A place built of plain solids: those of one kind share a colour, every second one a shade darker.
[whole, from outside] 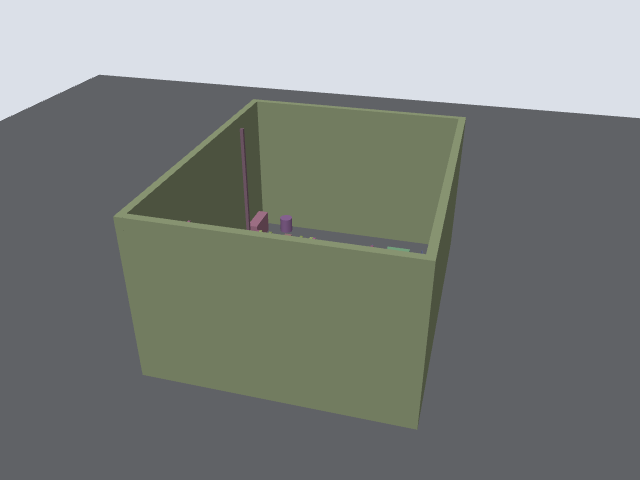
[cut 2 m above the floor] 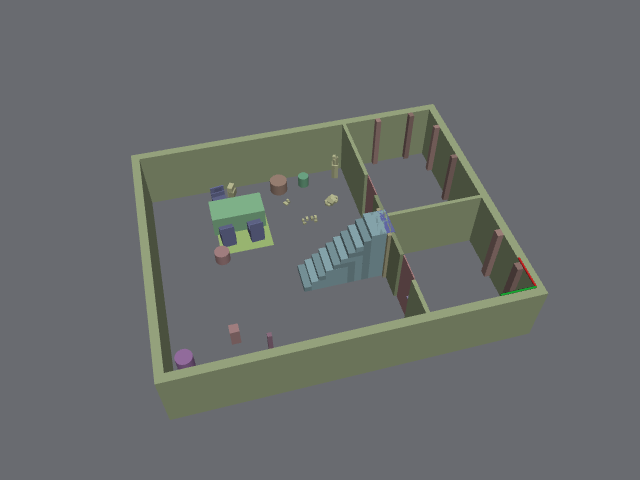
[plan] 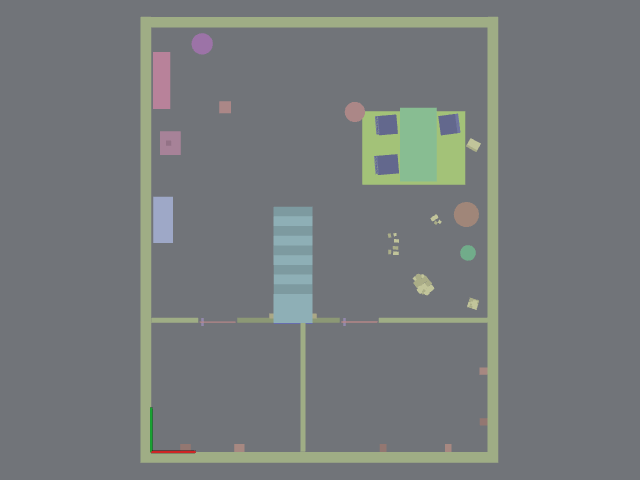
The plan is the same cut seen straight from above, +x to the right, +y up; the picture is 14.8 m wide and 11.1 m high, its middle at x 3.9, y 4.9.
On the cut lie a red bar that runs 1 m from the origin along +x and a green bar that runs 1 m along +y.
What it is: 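A dwelling of one tall room, 7.8 x 9.8 m inside and 5.2 m high, with a sleeping gallery 2.42 m up across one short end and a free-standing straight stair of 12 risers to it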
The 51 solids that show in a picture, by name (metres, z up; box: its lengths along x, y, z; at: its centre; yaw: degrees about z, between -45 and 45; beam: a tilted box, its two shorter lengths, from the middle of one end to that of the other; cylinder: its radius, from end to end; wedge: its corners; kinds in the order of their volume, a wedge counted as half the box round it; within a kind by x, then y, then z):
{
 "wall_1": {"box": [0.25, 10.31, 5.43], "at": [-0.12, 4.91, 2.67]},
 "wall_2": {"box": [1.09, 0.12, 2.32], "at": [0.54, 3.04, 1.11]},
 "wall_3": {"box": [2.37, 0.12, 2.32], "at": [3.17, 3.04, 1.11]},
 "wall_4": {"box": [0.12, 2.98, 2.32], "at": [3.51, 1.49, 1.11]},
 "wall_5": {"box": [8.27, 0.25, 5.43], "at": [3.89, -0.12, 2.67]},
 "wall_6": {"box": [8.27, 0.25, 5.43], "at": [3.89, 9.94, 2.67]},
 "wall_7": {"box": [2.51, 0.12, 2.32], "at": [6.52, 3.04, 1.11]},
 "wall_8": {"box": [0.25, 10.31, 5.43], "at": [7.9, 4.91, 2.67]},
 "step_1": {"box": [0.9, 0.47, 2.27], "at": [3.28, 3.2, 1.09]},
 "step_2": {"box": [0.9, 0.67, 2.07], "at": [3.28, 3.32, 0.98]},
 "step_3": {"box": [0.9, 0.67, 1.87], "at": [3.28, 3.54, 0.88]},
 "step_4": {"box": [0.9, 0.67, 1.67], "at": [3.28, 3.76, 0.78]},
 "step_5": {"box": [0.9, 0.67, 1.46], "at": [3.28, 3.99, 0.68]},
 "step_6": {"box": [0.9, 0.67, 1.26], "at": [3.28, 4.21, 0.58]},
 "step_7": {"box": [0.9, 0.67, 1.06], "at": [3.28, 4.44, 0.48]},
 "step_8": {"box": [0.9, 0.67, 0.86], "at": [3.28, 4.66, 0.38]},
 "step_9": {"box": [0.9, 0.67, 0.66], "at": [3.28, 4.89, 0.28]},
 "step_10": {"box": [0.9, 0.67, 0.45], "at": [3.28, 5.11, 0.18]},
 "step_11": {"box": [0.9, 0.67, 0.25], "at": [3.28, 5.33, 0.08]},
 "slotfit_loft_table_1": {"box": [0.86, 1.71, 0.79], "at": [6.18, 7.11, 0.34]},
 "slotfit_storage_1": {"box": [0.46, 1.08, 1.15], "at": [0.27, 5.36, 0.53]},
 "head_base_1": {"box": [0.9, 0.25, 2.37], "at": [3.28, 3.08, 1.14]},
 "slotfit_wall_table_1": {"box": [0.4, 1.32, 0.9], "at": [0.24, 8.59, 0.4]},
 "curtains_1": {"box": [0.24, 0.19, 2.13], "at": [0.79, 0.09, 1.12]},
 "curtains_2": {"box": [0.24, 0.19, 2.13], "at": [2.04, 0.09, 1.12]},
 "curtains_3": {"box": [0.15, 0.19, 2.15], "at": [5.36, 0.09, 1.14]},
 "curtains_4": {"box": [0.15, 0.19, 2.15], "at": [6.87, 0.09, 1.14]},
 "curtains_5": {"box": [0.19, 0.17, 2.11], "at": [7.68, 0.69, 1.11]},
 "curtains_6": {"box": [0.19, 0.17, 2.11], "at": [7.68, 1.87, 1.11]},
 "slotfit_loft_chair_1": {"box": [0.025, 0.42, 0.9], "at": [5.18, 6.63, 0.4], "yaw": 4.8},
 "slotfit_loft_chair_2": {"box": [0.025, 0.42, 0.92], "at": [5.2, 7.55, 0.41], "yaw": 4.8},
 "slotfit_loft_chair_3": {"box": [0.45, 0.45, 0.52], "at": [5.46, 7.56, 0.21], "yaw": 4.8},
 "slotfit_loft_chair_4": {"box": [0.5, 0.45, 0.49], "at": [5.47, 6.64, 0.2], "yaw": 4.8},
 "slotfit_loft_chair_5": {"box": [0.41, 0.45, 0.5], "at": [6.87, 7.57, 0.2], "yaw": 7.5},
 "slotfit_loft_chair_6": {"box": [0.05, 0.45, 0.68], "at": [7.07, 7.59, 0.29], "yaw": 7.5},
 "slotfit_loft_chair_7": {"box": [0.05, 0.45, 0.9], "at": [7.1, 7.6, 0.4], "yaw": 7.5},
 "stove_1": {"box": [0.12, 0.12, 4.58], "at": [0.4, 7.14, 2.95]},
 "stove_2": {"box": [0.48, 0.55, 0.73], "at": [0.44, 7.14, 0.31]},
 "laid_rug_rug_room_1": {"box": [2.39, 1.7, 0.05], "at": [6.07, 7.03, -0.02]},
 "slotfit_seat_1": {"cylinder": 0.29, "from": [7.29, 5.49, -0.05], "to": [7.29, 5.49, 0.44]},
 "slotfit_known_1": {"box": [0.28, 0.28, 0.66], "at": [1.71, 7.97, 0.28]},
 "slotfit_known_2": {"cylinder": 0.23, "from": [4.71, 7.86, -0.05], "to": [4.71, 7.86, 0.39]},
 "slotfit_corner_1": {"cylinder": 0.25, "from": [1.18, 9.44, -0.05], "to": [1.18, 9.44, 0.59]},
 "doorleaf_door_1": {"box": [0.84, 0.035, 2.08], "at": [1.54, 3.0, 0.99]},
 "doorleaf_door_2": {"box": [0.84, 0.035, 2.08], "at": [4.81, 3.0, 0.99]},
 "clutter_clhall_1": {"box": [0.21, 0.17, 0.17], "at": [6.18, 3.91, 0.03], "yaw": 39.6},
 "clutter_clhall_2": {"box": [0.23, 0.13, 0.64], "at": [7.43, 3.38, 0.27], "yaw": -17.0},
 "clutter_clhall_3": {"box": [0.28, 0.2, 0.29], "at": [7.44, 7.08, 0.09], "yaw": -28.7},
 "clutter_clhall_4": {"box": [0.28, 0.18, 0.48], "at": [7.46, 7.12, 0.19], "yaw": -28.7},
 "slotfit_hallpiece_corner_1": {"cylinder": 0.18, "from": [7.32, 4.6, -0.05], "to": [7.32, 4.6, 0.4]},
 "post_1": {"box": [0.11, 0.12, 2.3], "at": [2.78, 3.14, 1.1]}
}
